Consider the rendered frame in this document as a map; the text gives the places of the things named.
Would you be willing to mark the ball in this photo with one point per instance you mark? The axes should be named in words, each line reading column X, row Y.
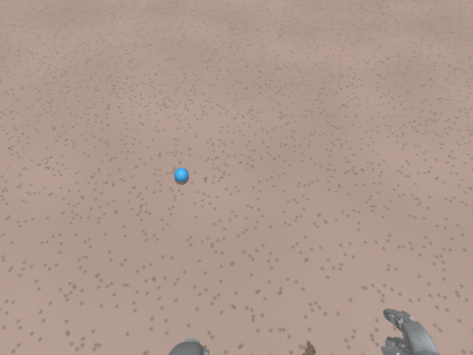
column 181, row 175

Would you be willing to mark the right robot hand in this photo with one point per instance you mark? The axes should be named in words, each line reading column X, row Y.
column 416, row 337

